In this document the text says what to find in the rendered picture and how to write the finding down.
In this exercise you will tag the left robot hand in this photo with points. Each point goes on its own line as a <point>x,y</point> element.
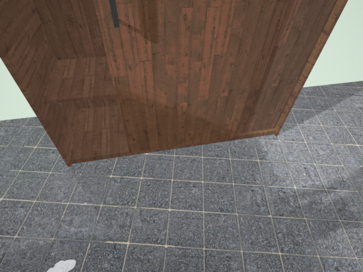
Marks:
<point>63,266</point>

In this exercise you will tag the wardrobe door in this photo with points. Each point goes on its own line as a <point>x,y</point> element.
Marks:
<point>182,69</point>
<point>293,32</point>

